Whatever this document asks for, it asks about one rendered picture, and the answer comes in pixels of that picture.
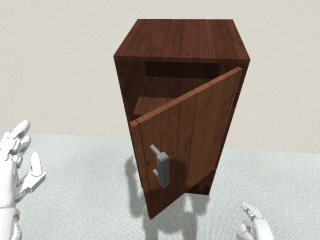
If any right robot hand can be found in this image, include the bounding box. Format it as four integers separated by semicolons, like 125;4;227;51
236;202;275;240

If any left robot forearm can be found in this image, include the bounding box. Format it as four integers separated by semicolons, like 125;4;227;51
0;206;22;240

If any handle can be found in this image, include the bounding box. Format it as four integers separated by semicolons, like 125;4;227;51
150;144;170;189

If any cupboard door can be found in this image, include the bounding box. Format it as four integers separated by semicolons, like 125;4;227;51
129;67;243;220

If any left robot hand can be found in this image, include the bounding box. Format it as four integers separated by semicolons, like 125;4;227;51
0;119;46;208

